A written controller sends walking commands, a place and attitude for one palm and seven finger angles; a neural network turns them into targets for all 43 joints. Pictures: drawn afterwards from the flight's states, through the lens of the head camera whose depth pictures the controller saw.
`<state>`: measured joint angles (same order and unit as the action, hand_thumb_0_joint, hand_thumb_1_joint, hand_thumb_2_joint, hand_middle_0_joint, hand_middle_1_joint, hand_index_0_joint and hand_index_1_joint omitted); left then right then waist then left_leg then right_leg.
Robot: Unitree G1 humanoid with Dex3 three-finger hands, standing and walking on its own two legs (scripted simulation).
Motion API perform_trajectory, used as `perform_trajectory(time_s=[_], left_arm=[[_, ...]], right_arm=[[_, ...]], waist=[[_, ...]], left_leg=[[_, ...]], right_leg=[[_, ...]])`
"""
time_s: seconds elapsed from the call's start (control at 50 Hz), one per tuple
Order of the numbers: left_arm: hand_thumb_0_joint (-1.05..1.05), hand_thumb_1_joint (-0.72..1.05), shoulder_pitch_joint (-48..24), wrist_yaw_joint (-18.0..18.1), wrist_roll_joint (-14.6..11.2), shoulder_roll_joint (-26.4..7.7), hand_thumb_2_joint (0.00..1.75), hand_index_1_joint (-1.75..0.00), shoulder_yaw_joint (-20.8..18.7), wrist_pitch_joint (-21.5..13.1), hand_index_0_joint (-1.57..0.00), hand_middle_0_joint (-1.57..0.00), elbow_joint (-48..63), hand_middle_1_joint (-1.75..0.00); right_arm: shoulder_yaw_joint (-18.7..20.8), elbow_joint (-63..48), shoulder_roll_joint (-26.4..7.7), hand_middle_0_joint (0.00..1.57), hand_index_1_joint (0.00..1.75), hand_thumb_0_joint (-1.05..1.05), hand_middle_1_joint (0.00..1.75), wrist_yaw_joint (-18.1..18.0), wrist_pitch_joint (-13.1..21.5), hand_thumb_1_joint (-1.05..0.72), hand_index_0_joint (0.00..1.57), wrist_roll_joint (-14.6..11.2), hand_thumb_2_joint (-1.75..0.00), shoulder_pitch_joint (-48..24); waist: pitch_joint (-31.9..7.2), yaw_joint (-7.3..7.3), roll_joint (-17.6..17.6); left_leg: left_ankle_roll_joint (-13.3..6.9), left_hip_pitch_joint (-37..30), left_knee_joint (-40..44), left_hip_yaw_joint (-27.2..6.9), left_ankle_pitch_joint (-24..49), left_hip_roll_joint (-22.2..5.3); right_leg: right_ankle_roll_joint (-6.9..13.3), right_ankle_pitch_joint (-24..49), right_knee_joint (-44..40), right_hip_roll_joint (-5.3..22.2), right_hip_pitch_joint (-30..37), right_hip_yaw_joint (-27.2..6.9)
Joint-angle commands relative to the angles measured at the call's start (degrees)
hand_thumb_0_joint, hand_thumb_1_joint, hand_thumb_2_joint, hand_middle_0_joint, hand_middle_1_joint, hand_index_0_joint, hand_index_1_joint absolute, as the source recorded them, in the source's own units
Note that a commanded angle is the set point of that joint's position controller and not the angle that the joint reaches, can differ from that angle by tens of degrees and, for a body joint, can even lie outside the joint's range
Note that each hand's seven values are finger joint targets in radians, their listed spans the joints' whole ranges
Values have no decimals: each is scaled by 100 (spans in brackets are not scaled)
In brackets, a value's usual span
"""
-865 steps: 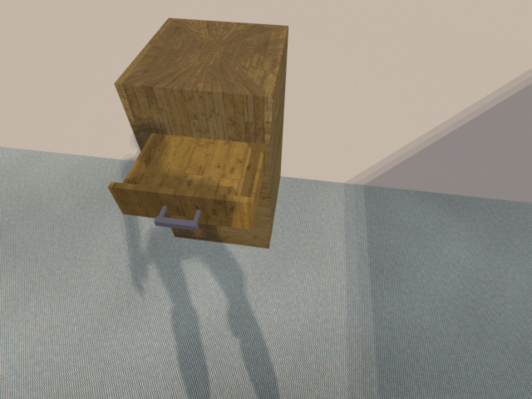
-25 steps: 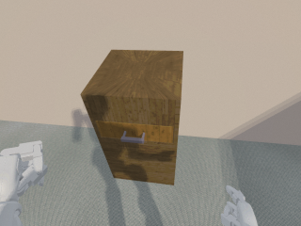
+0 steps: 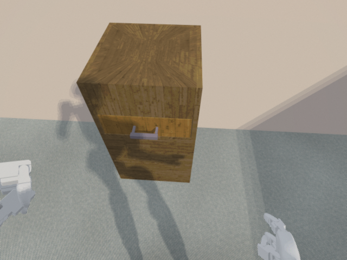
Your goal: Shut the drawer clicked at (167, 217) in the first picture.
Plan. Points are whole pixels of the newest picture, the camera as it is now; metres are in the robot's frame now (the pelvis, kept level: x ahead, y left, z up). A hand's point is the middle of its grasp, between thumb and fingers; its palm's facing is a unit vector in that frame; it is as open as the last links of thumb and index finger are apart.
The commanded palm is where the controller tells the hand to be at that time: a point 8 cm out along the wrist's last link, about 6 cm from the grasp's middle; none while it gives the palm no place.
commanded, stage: step back with the hand held close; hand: left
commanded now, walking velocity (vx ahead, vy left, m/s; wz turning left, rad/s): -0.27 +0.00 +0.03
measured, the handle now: (144, 132) +0.61 +0.16 -0.23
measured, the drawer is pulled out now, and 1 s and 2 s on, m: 0.00 0.00 0.00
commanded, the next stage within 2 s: stop stepping back and stand still in 0.98 s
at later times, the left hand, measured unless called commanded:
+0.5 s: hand (3, 240) +0.13 +0.24 +0.17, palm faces +0.38 -0.79 -0.47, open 3.2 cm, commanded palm +0.06 +0.28 +0.18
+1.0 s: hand out of the picture +0.05 +0.26 +0.17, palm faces +0.41 -0.78 -0.47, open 3.2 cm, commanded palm -0.01 +0.29 +0.18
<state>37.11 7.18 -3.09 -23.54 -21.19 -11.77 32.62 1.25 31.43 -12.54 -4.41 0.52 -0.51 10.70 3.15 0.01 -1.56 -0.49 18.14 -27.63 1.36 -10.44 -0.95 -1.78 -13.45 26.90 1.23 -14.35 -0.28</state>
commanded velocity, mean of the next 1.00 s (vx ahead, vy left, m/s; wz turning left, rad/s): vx -0.36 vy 0.00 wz -0.04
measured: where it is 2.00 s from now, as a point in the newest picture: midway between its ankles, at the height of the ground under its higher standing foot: outside the picture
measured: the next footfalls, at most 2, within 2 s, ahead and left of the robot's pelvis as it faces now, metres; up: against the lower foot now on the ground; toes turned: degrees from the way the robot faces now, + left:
right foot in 0.78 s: -0.07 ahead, -0.13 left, +0.00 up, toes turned +11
left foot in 0.96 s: +0.00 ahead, +0.10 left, +0.00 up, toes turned +6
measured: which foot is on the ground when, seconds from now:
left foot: down 0.00-0.84, up 0.86-0.94, down 0.96-1.00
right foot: down 0.00-0.66, up 0.68-0.76, down 0.78-0.98, up 1.00-1.00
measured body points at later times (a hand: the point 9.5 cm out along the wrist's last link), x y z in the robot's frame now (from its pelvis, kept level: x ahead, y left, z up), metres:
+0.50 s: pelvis -0.06 +0.00 -0.01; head -0.03 +0.01 +0.44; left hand +0.10 +0.28 +0.19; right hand +0.12 -0.24 -0.09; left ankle +0.04 +0.11 -0.74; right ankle +0.01 -0.14 -0.74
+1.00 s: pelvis -0.12 +0.00 -0.01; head -0.09 +0.03 +0.44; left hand +0.03 +0.30 +0.19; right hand +0.08 -0.22 -0.08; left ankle -0.04 +0.10 -0.74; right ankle -0.11 -0.13 -0.73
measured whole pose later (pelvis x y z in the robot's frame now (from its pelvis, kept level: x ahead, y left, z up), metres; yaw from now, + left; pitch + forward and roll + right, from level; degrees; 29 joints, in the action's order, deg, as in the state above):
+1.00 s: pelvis -0.12 +0.00 -0.01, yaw +4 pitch +2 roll -2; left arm 33.7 7.2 -1.1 -24.0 -23.2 -18.8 34.5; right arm 1.9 35.5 -10.6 -3.9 3.3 0.5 7.8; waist 2.5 -1.3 1.8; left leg -2.9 24.0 -29.4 2.4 -7.3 0.3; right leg -1.1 -16.6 33.2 -3.0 -17.5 -5.1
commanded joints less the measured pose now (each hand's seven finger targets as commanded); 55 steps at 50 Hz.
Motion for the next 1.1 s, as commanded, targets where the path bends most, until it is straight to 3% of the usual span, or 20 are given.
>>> perform_trajectory(time_s=[0.0,0.14,0.28,0.38,0.52,0.58,0.64,0.68,0.74,0.78,0.8,0.82,0.84,0.88,0.92,0.96,0.98,1.02,1.06,1.08], left_arm=[[0,90,152,184,-64,-769,90,-160,-748,-385,-140,-140,1009,-160],[0,90,-14,237,15,-752,90,-160,-729,-546,-140,-140,1107,-160],[0,90,-236,249,71,-807,90,-160,-775,-655,-140,-140,1380,-160],[0,90,-282,261,95,-833,90,-160,-833,-714,-140,-140,1336,-160],[0,90,-183,351,38,-921,90,-160,-869,-782,-140,-140,1191,-160],[0,90,-150,356,35,-1006,90,-160,-938,-824,-140,-140,1315,-160],[0,90,-26,280,162,-893,90,-160,-1040,-893,-140,-140,1400,-160],[0,90,53,238,187,-1041,90,-160,-1245,-899,-140,-140,1385,-160],[0,90,342,146,85,-1080,90,-160,-1317,-988,-140,-140,1368,-160],[0,90,348,161,-26,-1252,90,-160,-1360,-1096,-140,-140,1572,-160],[0,90,162,218,-29,-1270,90,-160,-1333,-1207,-140,-140,1537,-160],[0,90,-68,225,-4,-1141,90,-160,-1071,-1146,-140,-140,1439,-160],[0,90,-262,237,40,-1157,90,-160,-1015,-1079,-140,-140,1397,-160],[0,90,-503,194,92,-1095,90,-160,-907,-944,-140,-140,1241,-160],[0,90,-633,122,129,-965,90,-160,-764,-909,-140,-140,1118,-160],[0,90,-582,36,94,-942,90,-160,-683,-937,-140,-140,986,-160],[0,90,-450,2,-11,-957,90,-160,-733,-920,-140,-140,1214,-160],[0,90,-448,18,-43,-806,90,-160,-651,-883,-140,-140,1482,-160],[0,90,-318,54,-30,-785,90,-160,-681,-768,-140,-140,1551,-160],[0,90,-168,62,-58,-830,90,-160,-759,-692,-140,-140,1702,-160]], right_arm=[[232,-901,-682,20,30,0,30,-50,398,-90,20,0,-90,-540],[217,-937,-719,20,30,0,30,-40,516,-90,20,3,-90,-520],[237,-931,-773,20,30,0,30,-47,678,-90,20,42,-90,-456],[260,-866,-755,20,30,0,30,-36,727,-90,20,63,-90,-448],[304,-605,-631,20,30,0,30,13,594,-90,20,76,-90,-408],[324,-663,-704,20,30,0,30,-16,577,-90,20,58,-90,-507],[320,-835,-835,20,30,0,30,-36,689,-90,20,23,-90,-633],[375,-859,-802,20,30,0,30,-48,768,-90,20,38,-90,-616],[376,-756,-760,20,30,0,30,20,848,-90,20,116,-90,-574],[341,-552,-598,20,30,0,30,110,822,-90,20,168,-90,-391],[260,-469,-394,20,30,0,30,116,764,-90,20,152,-90,-351],[346,-435,-489,20,30,0,30,121,726,-90,20,91,-90,-335],[388,-470,-516,20,30,0,30,92,708,-90,20,41,-90,-469],[308,-483,-459,20,30,0,30,7,642,-90,20,121,-90,-554],[303,-420,-590,20,30,0,30,-68,578,-90,20,84,-90,-534],[356,-448,-657,20,30,0,30,9,615,-90,20,107,-90,-399],[335,-544,-644,20,30,0,30,43,749,-90,20,215,-90,-541],[318,-485,-609,20,30,0,30,135,838,-90,20,233,-90,-357],[349,-516,-641,20,30,0,30,227,850,-90,20,187,-90,-421],[346,-658,-650,20,30,0,30,266,841,-90,20,180,-90,-425]], waist=[[-977,-32,-239],[-685,29,-307],[-702,50,-442],[-604,66,-286],[-804,132,347],[-763,143,-154],[-848,49,-1430],[-990,7,-1176],[-774,8,-1080],[-993,140,-200],[-1211,168,291],[-1474,167,1097],[-1433,121,1284],[-1082,183,988],[-1051,186,287],[-1520,124,-657],[-1695,-25,-1381],[-1409,-3,-881],[-1292,-1,-749],[-1312,-31,-868]], left_leg=[[-229,148,638,-382,167,-401],[-317,1051,904,-613,-1657,-440],[-348,1428,882,-760,-2181,-501],[-316,1511,567,-687,-2089,-411],[-77,312,-320,-355,-1082,-13],[-204,765,366,-727,-1492,-271],[-719,2836,1952,-1793,-3311,-1275],[-834,2808,1626,-1815,-2995,-1420],[-633,2349,1107,-1276,-2563,-1209],[-156,349,-377,-407,-807,-504],[19,-237,-983,23,111,-198],[95,-163,-1579,152,-43,122],[53,9,-1810,20,-449,166],[20,-97,-1072,-58,-65,81],[-125,-933,183,-168,2394,-309],[-489,-1546,707,-771,3724,-1405],[-668,-1225,1051,-1133,3091,-1777],[-940,-504,1127,-1093,1785,-1979],[-873,-355,1230,-689,1133,-1851],[-787,-116,1390,-709,-53,-1799]], right_leg=[[69,1031,-78,18,613,-31],[74,-23,-96,-85,647,-123],[75,-470,56,-163,662,-184],[143,-515,-70,-72,423,-402],[361,-611,-776,423,-751,-537],[219,-700,-384,70,-385,-257],[-2,-228,1746,-730,1553,72],[34,-123,1934,-750,1578,-129],[241,-779,1038,-589,1072,-211],[519,215,-388,311,-598,-1275],[507,2018,-760,903,-858,-1727],[344,3362,-701,1093,-500,-1751],[373,4030,-609,1162,-335,-1723],[527,4135,-318,942,-349,-1446],[176,3392,250,129,-476,-748],[24,-313,1439,-469,-751,-286],[63,-1684,2395,-591,-748,-340],[133,-1749,3079,-478,-675,-489],[133,-1652,2923,-413,-586,-191],[126,-1584,2631,-370,-331,-68]])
